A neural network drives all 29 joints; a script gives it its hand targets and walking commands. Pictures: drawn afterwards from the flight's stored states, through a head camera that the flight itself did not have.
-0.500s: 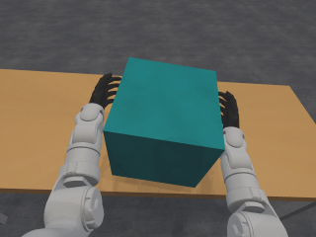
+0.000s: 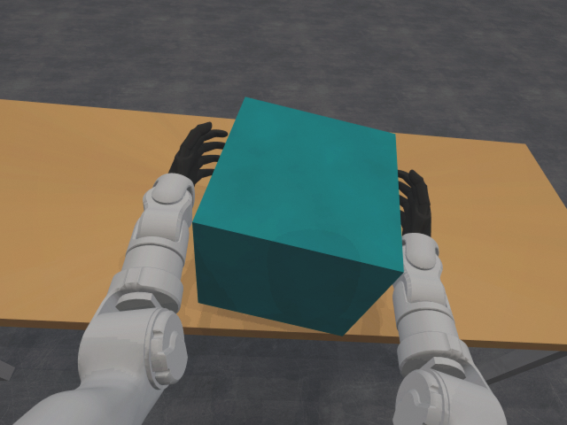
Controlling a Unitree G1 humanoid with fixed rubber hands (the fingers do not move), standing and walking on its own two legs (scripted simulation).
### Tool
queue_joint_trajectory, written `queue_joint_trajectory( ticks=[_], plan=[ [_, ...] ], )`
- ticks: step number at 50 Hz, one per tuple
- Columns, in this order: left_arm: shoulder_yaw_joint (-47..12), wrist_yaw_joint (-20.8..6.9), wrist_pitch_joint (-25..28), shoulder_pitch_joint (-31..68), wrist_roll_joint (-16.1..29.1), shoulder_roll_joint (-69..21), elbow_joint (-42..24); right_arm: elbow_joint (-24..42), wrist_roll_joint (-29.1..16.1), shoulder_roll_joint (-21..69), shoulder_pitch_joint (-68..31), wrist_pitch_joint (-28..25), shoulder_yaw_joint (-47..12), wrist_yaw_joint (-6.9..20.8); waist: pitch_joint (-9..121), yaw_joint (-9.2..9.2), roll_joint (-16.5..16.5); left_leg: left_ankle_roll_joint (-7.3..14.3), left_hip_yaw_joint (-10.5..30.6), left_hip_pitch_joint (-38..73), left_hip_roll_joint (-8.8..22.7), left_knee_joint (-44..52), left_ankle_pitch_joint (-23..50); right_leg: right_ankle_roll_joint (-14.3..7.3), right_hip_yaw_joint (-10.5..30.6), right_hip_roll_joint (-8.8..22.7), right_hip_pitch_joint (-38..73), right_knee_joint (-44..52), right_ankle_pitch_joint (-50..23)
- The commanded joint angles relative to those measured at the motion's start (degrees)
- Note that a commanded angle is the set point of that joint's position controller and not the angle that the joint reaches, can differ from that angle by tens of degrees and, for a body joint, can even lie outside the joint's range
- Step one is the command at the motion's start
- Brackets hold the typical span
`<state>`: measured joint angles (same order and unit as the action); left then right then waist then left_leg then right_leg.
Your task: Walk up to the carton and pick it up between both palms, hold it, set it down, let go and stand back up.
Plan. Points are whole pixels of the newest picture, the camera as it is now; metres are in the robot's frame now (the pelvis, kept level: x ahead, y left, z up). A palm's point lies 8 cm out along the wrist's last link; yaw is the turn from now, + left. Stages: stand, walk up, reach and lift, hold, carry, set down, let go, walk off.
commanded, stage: set down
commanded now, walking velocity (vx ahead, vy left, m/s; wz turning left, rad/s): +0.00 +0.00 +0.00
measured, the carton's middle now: (295, 219) +0.41 -0.04 +0.03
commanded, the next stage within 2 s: none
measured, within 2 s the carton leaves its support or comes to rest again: rests again in 0.64 s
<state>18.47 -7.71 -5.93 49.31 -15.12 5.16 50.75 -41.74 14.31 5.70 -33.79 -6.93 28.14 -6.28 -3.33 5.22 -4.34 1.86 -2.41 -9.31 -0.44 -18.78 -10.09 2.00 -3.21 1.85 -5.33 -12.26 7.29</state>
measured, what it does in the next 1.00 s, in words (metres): stands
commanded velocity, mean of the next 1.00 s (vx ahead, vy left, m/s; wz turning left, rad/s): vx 0.00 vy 0.00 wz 0.00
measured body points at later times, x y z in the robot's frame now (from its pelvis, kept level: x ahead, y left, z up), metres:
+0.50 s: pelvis +0.02 -0.02 +0.00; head +0.08 +0.01 +0.44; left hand +0.48 +0.10 +0.07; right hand +0.38 -0.22 +0.05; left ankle +0.00 +0.09 -0.75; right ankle -0.01 -0.14 -0.75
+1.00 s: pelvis +0.00 +0.00 +0.00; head +0.07 +0.03 +0.44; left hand +0.47 +0.12 +0.06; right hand +0.38 -0.21 +0.05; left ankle +0.00 +0.09 -0.75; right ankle -0.01 -0.14 -0.75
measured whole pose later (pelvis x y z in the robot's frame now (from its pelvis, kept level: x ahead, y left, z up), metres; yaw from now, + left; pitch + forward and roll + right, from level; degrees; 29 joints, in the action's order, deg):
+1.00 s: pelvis +0.00 +0.00 +0.00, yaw +0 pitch +9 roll -2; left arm 19.5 -6.0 9.7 52.9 -16.5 8.4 66.6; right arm -53.2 16.3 5.6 -37.6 -19.1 32.5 -7.9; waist 0.5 6.2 -3.6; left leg 1.6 -2.7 -19.9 0.6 -20.6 -9.7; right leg 1.2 -5.1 1.2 -15.3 -12.9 6.3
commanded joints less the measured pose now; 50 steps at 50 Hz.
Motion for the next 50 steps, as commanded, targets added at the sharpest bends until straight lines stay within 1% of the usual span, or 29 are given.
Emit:
queue_joint_trajectory(
  ticks=[1, 5, 6, 11, 12, 15, 16, 17, 18, 19, 20, 21, 23, 25, 26, 27, 28, 31, 32, 33, 36, 37, 39, 41, 43, 46, 47, 48, 50],
  plan=[
    [-11.7, -4.3, 4.0, 28.5, 0.7, -29.4, 0.5, 5.6, 2.0, 22.7, -38.4, -4.5, -17.2, 6.4, 30.3, 1.25, 8.0, -6.1, -2.7, 12.8, 0.4, 0.6, 18.0, -0.9, -4.4, -4.1, 5.5, -2.1, -14.1],
    [-10.7, -4.8, 5.9, 30.9, 0.4, -29.1, 2.8, 5.6, 3.2, 24.1, -38.7, -4.8, -16.8, 6.4, 33.5, 1.4, 7.3, -5.4, -3.3, 10.6, -0.3, 0.7, 16.6, -0.5, -3.9, -3.7, 7.0, -2.9, -17.8],
    [-10.2, -4.8, 6.4, 30.2, 0.3, -28.9, 3.5, 6.3, 2.7, 24.5, -38.6, -4.9, -17.7, 6.2, 34.8, 0.53, 6.4, -5.2, -3.3, 9.3, -0.2, 0.6, 16.9, -0.3, -3.6, -3.5, 8.4, -3.2, -19.5],
    [-5.3, -6.3, 7.9, 29.7, -1.6, -26.4, 8.4, 5.9, 4.2, 27.1, -38.0, -4.2, -18.7, 5.5, 30.6, -0.79, 1.7, -3.0, -4.0, 1.9, -1.1, 3.0, 10.9, 1.6, -1.6, -2.2, 14.1, -5.2, -25.3],
    [-4.5, -6.7, 7.7, 29.3, -2.2, -26.1, 8.9, 5.7, 4.6, 26.3, -37.5, -4.1, -18.0, 5.4, 29.6, -0.27, 2.2, -2.8, -4.0, 1.0, -1.2, 3.4, 10.0, 1.8, -1.6, -1.8, 15.1, -5.5, -26.4],
    [-5.1, -6.7, 9.1, 30.6, -2.4, -25.8, 7.7, 5.2, 4.3, 28.4, -36.4, -4.8, -20.0, 5.1, 32.9, -1.2, 2.6, -2.7, -4.2, -0.5, -1.1, 3.2, 11.2, 2.1, -1.2, -1.6, 16.8, -6.8, -30.1],
    [-5.0, -6.6, 9.6, 30.5, -2.0, -26.1, 7.9, 6.8, 4.6, 28.1, -37.3, -5.6, -20.4, 4.8, 34.7, -1.61, 2.3, -2.7, -4.6, 0.2, -1.0, 2.8, 12.5, 2.2, -1.3, -1.9, 16.7, -7.0, -31.8],
    [-5.9, -6.3, 10.2, 30.1, -2.1, -27.2, 6.9, 5.4, 4.8, 28.4, -36.3, -6.4, -20.8, 4.8, 35.8, -1.14, 3.4, -3.2, -4.3, 0.4, -1.0, 2.3, 14.5, 1.9, -1.3, -2.2, 16.9, -7.7, -34.2],
    [-6.2, -6.0, 10.4, 29.2, -2.3, -27.3, 6.9, 4.5, 3.8, 28.7, -35.7, -6.9, -21.7, 4.7, 36.4, -1.54, 4.0, -3.4, -3.9, 0.6, -0.9, 1.7, 16.5, 1.8, -1.2, -2.1, 16.9, -8.1, -35.7],
    [-6.8, -5.8, 10.9, 29.0, -1.8, -27.9, 6.8, 5.7, 4.2, 29.0, -35.8, -7.5, -22.0, 4.6, 38.1, -0.73, 3.4, -3.7, -3.8, 0.8, -0.9, 0.7, 18.6, 1.7, -1.4, -2.3, 17.2, -8.7, -38.5],
    [-6.3, -5.7, 11.0, 28.2, -2.2, -27.5, 8.6, 4.5, 4.2, 29.7, -36.0, -7.6, -22.2, 4.5, 37.1, -1.35, 3.4, -3.7, -3.6, 0.4, -0.8, 0.9, 18.3, 1.7, -1.1, -2.1, 17.2, -8.9, -38.6],
    [-6.5, -5.5, 11.5, 29.0, -2.5, -27.1, 7.6, 3.8, 3.9, 30.0, -36.2, -8.2, -22.8, 4.5, 38.1, -1.71, 3.6, -3.6, -3.5, -0.5, -0.9, 0.6, 19.3, 1.8, -0.8, -1.8, 17.8, -9.2, -39.5],
    [-6.2, -5.5, 11.8, 27.6, -3.2, -27.0, 8.8, 2.9, 4.4, 30.5, -35.3, -8.8, -22.6, 4.2, 36.9, -1.76, 4.0, -3.3, -3.6, -1.5, -1.1, 0.9, 17.8, 2.1, -0.9, -1.8, 18.6, -9.8, -40.5],
    [-7.4, -5.2, 12.6, 28.6, -2.5, -27.4, 8.5, 1.6, 4.4, 29.9, -36.1, -9.6, -22.5, 4.3, 37.2, -1.26, 5.1, -4.0, -3.1, -1.1, -0.7, 0.4, 19.9, 1.6, -1.2, -1.9, 17.5, -9.7, -39.5],
    [-9.2, -5.0, 12.9, 28.2, -1.7, -28.2, 7.5, 0.2, 3.9, 29.7, -34.6, -10.1, -22.2, 4.1, 36.9, 0.0, 6.2, -4.5, -2.8, 0.4, -0.4, -0.6, 21.9, 1.3, -1.6, -2.3, 15.3, -9.6, -39.4],
    [-9.3, -4.8, 13.0, 27.3, -2.0, -29.0, 7.4, -0.5, 4.1, 30.2, -34.2, -10.7, -21.9, 4.2, 37.2, 0.47, 6.8, -5.1, -2.6, 3.3, -0.2, -1.6, 25.2, 1.0, -2.0, -2.8, 13.8, -9.3, -38.7],
    [-10.0, -4.6, 13.3, 27.2, -1.5, -28.7, 7.4, -1.7, 3.7, 29.9, -33.6, -10.8, -22.0, 4.0, 37.2, 0.03, 7.5, -5.4, -2.6, 3.5, -0.2, -2.4, 26.9, 0.7, -2.1, -2.9, 12.3, -9.2, -38.5],
    [-11.4, -3.9, 13.8, 26.7, -1.4, -30.3, 7.1, -5.2, 3.0, 29.4, -32.5, -11.9, -21.0, 4.1, 37.0, 0.88, 10.2, -6.9, -1.8, 7.5, 0.6, -4.5, 32.9, -0.4, -2.9, -3.6, 6.8, -7.7, -34.0],
    [-12.0, -3.6, 14.0, 26.0, -1.3, -30.9, 7.8, -4.8, 2.9, 30.2, -33.5, -12.6, -20.9, 4.1, 38.2, 0.78, 10.0, -6.9, -1.5, 7.1, 0.7, -4.9, 33.1, -0.5, -2.6, -3.6, 6.0, -7.5, -33.2],
    [-12.9, -3.3, 14.5, 27.1, -0.9, -31.7, 7.0, -5.1, 3.0, 29.6, -34.0, -13.3, -20.2, 4.0, 39.5, 1.47, 11.2, -7.5, -1.4, 7.8, 0.8, -5.1, 33.8, -0.9, -3.1, -3.9, 5.3, -7.2, -31.6],
    [-12.6, -2.9, 15.3, 25.9, -1.6, -31.2, 9.0, -8.0, 2.7, 28.9, -33.4, -13.7, -18.7, 4.2, 37.2, 1.43, 11.6, -7.6, -1.0, 7.6, 1.0, -5.0, 32.3, -1.4, -3.2, -3.7, 3.7, -6.0, -28.2],
    [-11.3, -2.9, 15.5, 26.6, -1.8, -31.1, 9.8, -6.9, 3.5, 28.9, -35.0, -14.1, -18.2, 4.5, 37.0, 0.7, 11.0, -7.4, -1.3, 6.9, 0.9, -4.8, 31.1, -1.4, -3.1, -3.7, 3.8, -5.6, -26.7],
    [-10.8, -3.0, 15.7, 26.5, -2.4, -29.9, 11.9, -10.1, 3.2, 28.4, -34.0, -13.4, -17.3, 4.7, 33.6, 1.14, 10.8, -6.9, -0.9, 6.0, 0.8, -4.0, 27.9, -1.5, -2.8, -3.3, 3.0, -5.1, -24.9],
    [-10.1, -3.2, 15.6, 26.8, -2.5, -29.7, 12.2, -9.4, 3.9, 27.0, -34.5, -13.3, -15.9, 4.9, 33.0, 1.04, 10.5, -6.7, -1.3, 5.7, 0.9, -3.1, 25.5, -1.6, -3.3, -3.4, 2.6, -4.5, -22.3],
    [-11.3, -2.7, 16.4, 29.1, -2.1, -30.2, 12.0, -9.5, 4.6, 27.2, -35.0, -13.5, -14.4, 4.9, 35.8, 1.8, 11.4, -7.1, -1.3, 6.0, 0.9, -3.4, 25.0, -1.9, -3.8, -3.7, 0.2, -4.3, -20.6],
    [-10.7, -2.8, 17.5, 28.5, -2.0, -30.0, 13.5, -12.1, 5.3, 28.0, -32.7, -13.3, -13.4, 5.1, 35.8, 2.11, 10.1, -6.6, -1.4, 6.5, 1.1, -3.3, 23.2, -1.9, -3.9, -3.5, -1.0, -3.7, -19.5],
    [-9.1, -2.7, 17.8, 29.6, -2.8, -29.4, 13.5, -11.5, 5.4, 27.7, -33.7, -13.3, -13.1, 5.4, 35.9, 1.0, 10.0, -6.4, -1.7, 5.6, 0.7, -2.3, 21.0, -1.8, -3.8, -3.3, -0.6, -3.6, -17.7],
    [-8.6, -2.9, 17.5, 28.0, -3.1, -29.6, 15.4, -11.9, 5.7, 27.4, -32.8, -13.1, -12.2, 5.3, 33.8, 1.49, 9.6, -6.0, -1.6, 4.8, 0.7, -1.8, 18.8, -1.9, -3.6, -3.0, -0.6, -3.1, -17.2],
    [-7.0, -3.0, 17.9, 28.5, -3.6, -29.5, 17.2, -10.8, 7.1, 27.4, -34.0, -13.1, -10.9, 5.6, 33.4, 1.12, 8.6, -5.4, -1.9, 3.5, 0.6, -0.9, 15.8, -1.9, -3.4, -3.0, -1.0, -2.8, -15.1]
  ],
)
